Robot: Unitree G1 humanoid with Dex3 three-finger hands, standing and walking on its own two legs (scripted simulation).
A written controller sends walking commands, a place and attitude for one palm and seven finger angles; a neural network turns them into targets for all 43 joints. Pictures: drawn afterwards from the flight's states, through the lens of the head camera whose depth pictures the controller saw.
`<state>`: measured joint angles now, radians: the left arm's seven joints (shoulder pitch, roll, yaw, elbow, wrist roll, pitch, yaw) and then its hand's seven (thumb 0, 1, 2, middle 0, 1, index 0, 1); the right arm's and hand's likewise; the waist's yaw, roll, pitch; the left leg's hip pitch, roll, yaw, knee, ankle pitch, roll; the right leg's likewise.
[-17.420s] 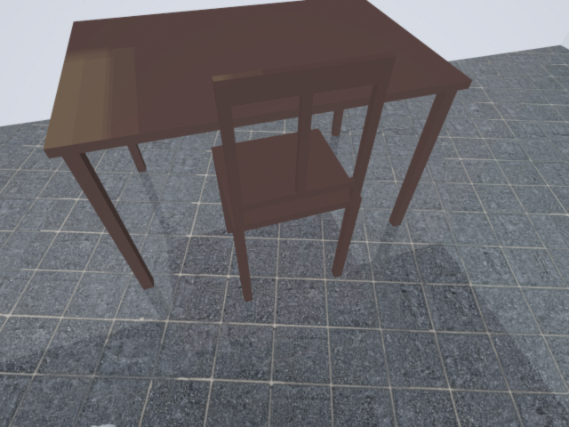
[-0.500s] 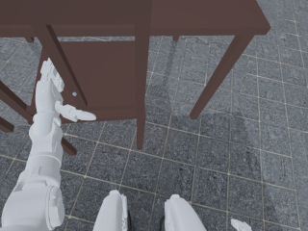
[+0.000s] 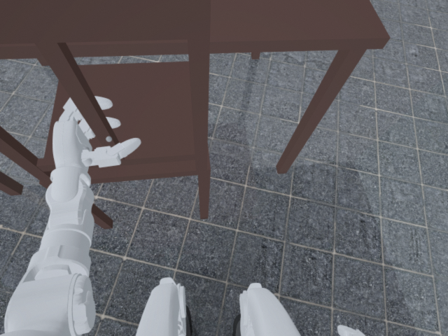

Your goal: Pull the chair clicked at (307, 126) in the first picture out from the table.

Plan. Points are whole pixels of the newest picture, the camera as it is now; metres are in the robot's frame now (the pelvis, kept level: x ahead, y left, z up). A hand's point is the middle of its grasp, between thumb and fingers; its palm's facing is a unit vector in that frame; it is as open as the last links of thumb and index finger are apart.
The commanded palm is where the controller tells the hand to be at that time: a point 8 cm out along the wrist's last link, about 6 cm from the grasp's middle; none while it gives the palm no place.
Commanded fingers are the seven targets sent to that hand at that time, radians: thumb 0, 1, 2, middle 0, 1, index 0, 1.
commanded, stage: hook a spindle and tug to test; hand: left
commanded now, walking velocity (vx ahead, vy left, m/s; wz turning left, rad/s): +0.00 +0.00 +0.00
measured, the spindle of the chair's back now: (93, 114) +0.49 +0.21 +0.05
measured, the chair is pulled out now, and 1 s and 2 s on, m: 0.00 0.05 0.18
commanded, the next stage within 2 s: step backward, pulling the chair out in 0.84 s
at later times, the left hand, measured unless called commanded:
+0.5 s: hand (108, 146) +0.44 +0.19 +0.03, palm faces +0.10 -0.99 -0.03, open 5.7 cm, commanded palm +0.40 +0.24 +0.03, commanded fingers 0.00 0.90 0.90 -0.50 -1.45 -0.50 -1.45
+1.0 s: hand (102, 157) +0.42 +0.19 +0.03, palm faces +0.11 -0.99 -0.08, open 5.7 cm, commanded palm +0.38 +0.24 +0.03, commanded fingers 0.00 0.90 0.90 -0.50 -1.45 -0.50 -1.45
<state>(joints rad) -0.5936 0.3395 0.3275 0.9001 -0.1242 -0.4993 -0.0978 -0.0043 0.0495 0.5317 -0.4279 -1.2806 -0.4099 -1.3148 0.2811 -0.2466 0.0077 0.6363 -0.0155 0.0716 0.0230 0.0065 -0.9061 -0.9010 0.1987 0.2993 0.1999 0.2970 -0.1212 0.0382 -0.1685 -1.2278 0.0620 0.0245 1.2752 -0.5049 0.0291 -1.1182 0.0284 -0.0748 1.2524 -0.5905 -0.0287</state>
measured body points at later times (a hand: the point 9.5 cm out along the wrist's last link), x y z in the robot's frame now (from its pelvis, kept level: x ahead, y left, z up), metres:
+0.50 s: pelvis +0.01 +0.00 +0.01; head +0.14 +0.01 +0.44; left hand +0.43 +0.24 +0.03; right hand +0.09 -0.26 -0.11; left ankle +0.04 +0.10 -0.62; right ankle +0.00 -0.11 -0.62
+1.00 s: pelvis +0.00 +0.00 +0.01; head +0.13 +0.02 +0.44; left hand +0.40 +0.25 +0.03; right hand +0.10 -0.25 -0.11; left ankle +0.04 +0.10 -0.62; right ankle +0.00 -0.11 -0.62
